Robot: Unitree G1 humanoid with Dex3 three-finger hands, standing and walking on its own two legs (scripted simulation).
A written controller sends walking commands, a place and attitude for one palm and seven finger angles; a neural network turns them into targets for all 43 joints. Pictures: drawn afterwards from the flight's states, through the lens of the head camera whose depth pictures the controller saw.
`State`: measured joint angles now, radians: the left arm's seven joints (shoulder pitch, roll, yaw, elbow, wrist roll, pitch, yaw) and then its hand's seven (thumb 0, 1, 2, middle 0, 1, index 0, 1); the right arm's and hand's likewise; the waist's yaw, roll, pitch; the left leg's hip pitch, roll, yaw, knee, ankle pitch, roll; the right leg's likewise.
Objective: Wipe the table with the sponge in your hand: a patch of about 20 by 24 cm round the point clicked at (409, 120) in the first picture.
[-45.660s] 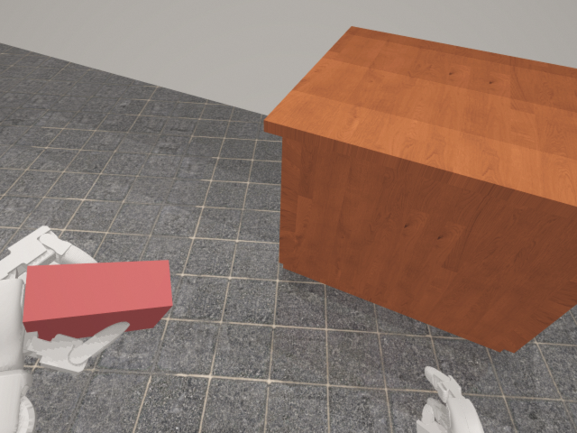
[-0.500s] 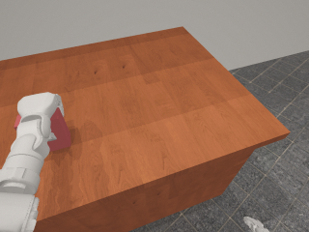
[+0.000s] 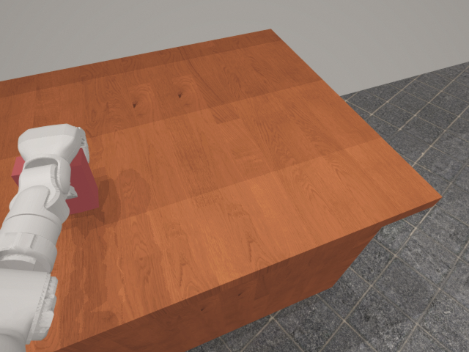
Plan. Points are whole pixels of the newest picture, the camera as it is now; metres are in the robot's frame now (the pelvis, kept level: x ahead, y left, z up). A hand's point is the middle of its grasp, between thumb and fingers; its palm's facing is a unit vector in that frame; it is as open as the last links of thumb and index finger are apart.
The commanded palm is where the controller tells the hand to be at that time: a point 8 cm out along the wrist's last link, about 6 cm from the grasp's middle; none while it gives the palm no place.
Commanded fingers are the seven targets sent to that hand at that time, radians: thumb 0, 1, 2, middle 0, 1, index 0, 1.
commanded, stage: slide across to the middle lane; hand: left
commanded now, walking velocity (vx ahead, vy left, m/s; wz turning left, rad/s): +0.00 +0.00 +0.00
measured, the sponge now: (64, 191) +0.39 +0.35 +0.03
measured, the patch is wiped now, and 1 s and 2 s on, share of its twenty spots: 0.35 0.40 0.55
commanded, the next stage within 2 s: wipe back along the middle lane in 0.50 s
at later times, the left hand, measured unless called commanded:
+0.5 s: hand (95, 158) +0.42 +0.28 +0.09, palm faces -0.06 +0.00 -1.00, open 9.4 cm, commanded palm +0.41 +0.26 +0.13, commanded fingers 0.00 0.10 1.30 -1.20 -1.60 -1.20 -1.60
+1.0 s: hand (102, 169) +0.40 +0.26 +0.08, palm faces +0.00 -0.02 -1.00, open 9.4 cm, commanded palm +0.36 +0.24 +0.12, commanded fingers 0.00 0.10 1.30 -1.20 -1.60 -1.20 -1.60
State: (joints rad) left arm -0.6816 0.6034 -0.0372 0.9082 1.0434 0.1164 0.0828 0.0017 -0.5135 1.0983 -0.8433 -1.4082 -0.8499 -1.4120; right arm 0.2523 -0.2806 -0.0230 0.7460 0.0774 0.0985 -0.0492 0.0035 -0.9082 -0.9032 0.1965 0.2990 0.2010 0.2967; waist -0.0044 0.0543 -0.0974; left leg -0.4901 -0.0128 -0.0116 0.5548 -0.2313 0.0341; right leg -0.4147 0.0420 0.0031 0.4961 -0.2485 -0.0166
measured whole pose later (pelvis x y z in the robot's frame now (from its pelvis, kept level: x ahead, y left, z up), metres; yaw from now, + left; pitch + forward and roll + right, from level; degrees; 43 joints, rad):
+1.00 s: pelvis +0.02 -0.01 +0.01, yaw +0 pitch +5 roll -1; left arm -0.47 0.42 -0.15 0.56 0.98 0.39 0.11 0.00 -0.45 1.08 -0.78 -1.47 -0.78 -1.47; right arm 0.15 -0.30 -0.01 0.70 0.09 0.15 -0.02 0.01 -0.91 -0.90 0.19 0.30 0.20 0.30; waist 0.02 0.06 -0.10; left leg -0.34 -0.02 0.00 0.49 -0.25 0.03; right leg -0.28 0.04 0.02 0.45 -0.27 -0.02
